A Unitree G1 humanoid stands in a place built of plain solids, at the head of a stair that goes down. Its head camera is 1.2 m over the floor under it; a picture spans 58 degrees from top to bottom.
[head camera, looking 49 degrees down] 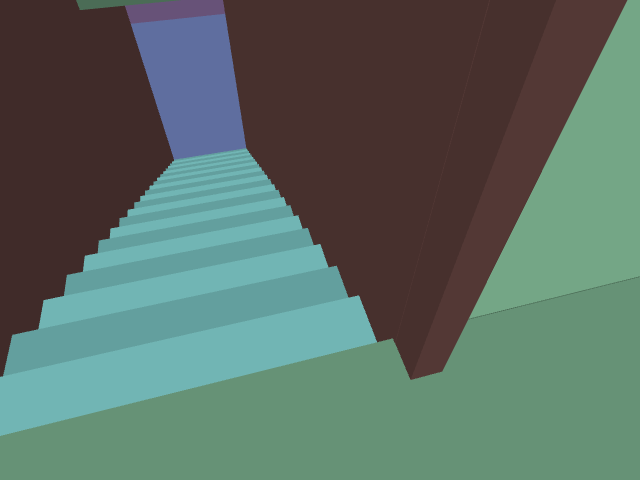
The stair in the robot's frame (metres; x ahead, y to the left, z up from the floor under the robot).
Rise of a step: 0.18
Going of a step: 0.29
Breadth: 1.35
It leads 15 degrees to the left of straight ahead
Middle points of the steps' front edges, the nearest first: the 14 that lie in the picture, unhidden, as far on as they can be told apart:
0.47 0.43 0.00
0.75 0.50 -0.17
1.02 0.58 -0.35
1.30 0.65 -0.53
1.58 0.72 -0.70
1.85 0.80 -0.88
2.13 0.87 -1.05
2.41 0.95 -1.23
2.68 1.02 -1.41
2.96 1.09 -1.58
3.24 1.17 -1.76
3.51 1.24 -1.93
3.79 1.31 -2.11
4.07 1.39 -2.29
